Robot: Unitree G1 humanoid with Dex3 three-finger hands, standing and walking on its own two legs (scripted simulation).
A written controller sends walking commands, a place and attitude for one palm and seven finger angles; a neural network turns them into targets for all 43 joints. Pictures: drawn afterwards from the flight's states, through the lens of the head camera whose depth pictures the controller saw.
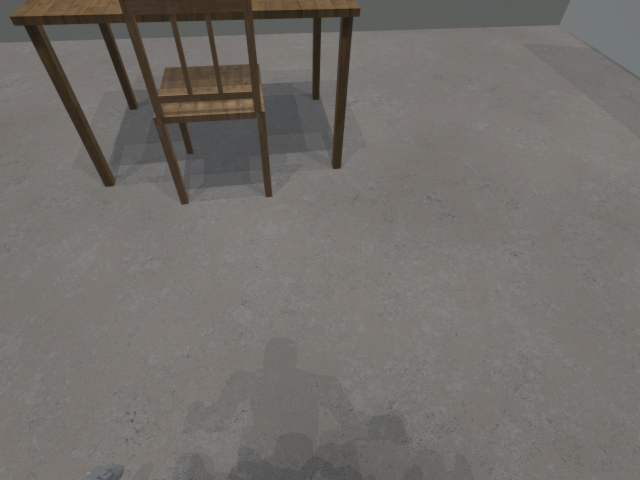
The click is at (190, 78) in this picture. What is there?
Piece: chair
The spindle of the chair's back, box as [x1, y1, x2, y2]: [169, 14, 192, 94]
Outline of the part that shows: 169,14 188,94 192,94 174,14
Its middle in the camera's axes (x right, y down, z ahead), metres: -0.48 -0.62 +1.32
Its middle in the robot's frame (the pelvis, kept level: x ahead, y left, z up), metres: +1.38 +0.55 -0.10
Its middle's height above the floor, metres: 0.67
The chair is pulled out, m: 0.00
